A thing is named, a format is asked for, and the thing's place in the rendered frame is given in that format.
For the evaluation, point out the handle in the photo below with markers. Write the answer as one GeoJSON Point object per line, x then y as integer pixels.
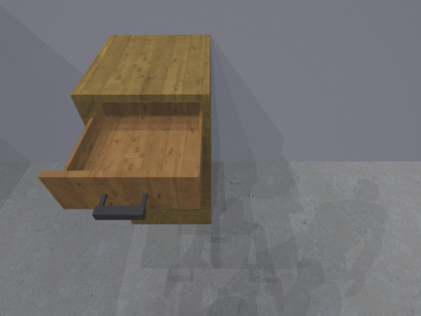
{"type": "Point", "coordinates": [102, 212]}

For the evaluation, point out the drawer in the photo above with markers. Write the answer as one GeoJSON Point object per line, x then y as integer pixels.
{"type": "Point", "coordinates": [131, 148]}

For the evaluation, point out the cabinet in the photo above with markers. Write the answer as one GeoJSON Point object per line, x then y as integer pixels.
{"type": "Point", "coordinates": [155, 68]}

